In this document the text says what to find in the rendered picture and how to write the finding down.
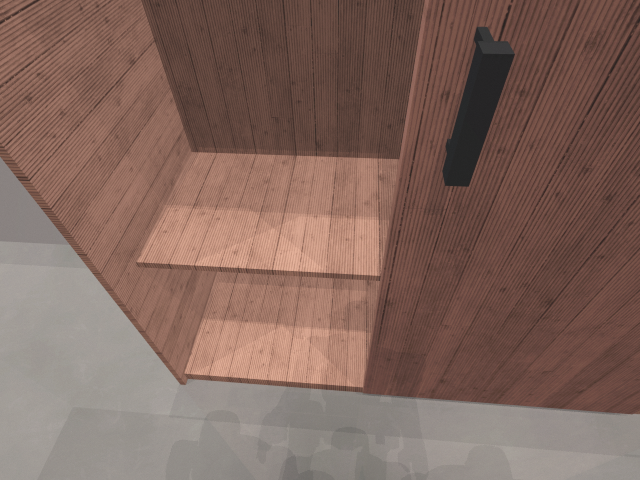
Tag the handle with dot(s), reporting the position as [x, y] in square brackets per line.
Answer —
[488, 72]

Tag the wardrobe door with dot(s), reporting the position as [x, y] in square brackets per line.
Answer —
[523, 288]

